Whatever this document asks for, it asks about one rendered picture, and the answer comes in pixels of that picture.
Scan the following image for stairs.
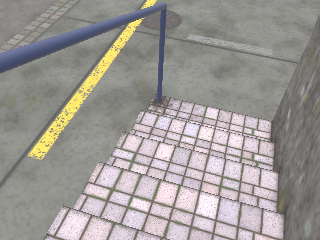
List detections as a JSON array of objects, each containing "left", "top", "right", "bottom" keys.
[{"left": 43, "top": 94, "right": 285, "bottom": 240}]

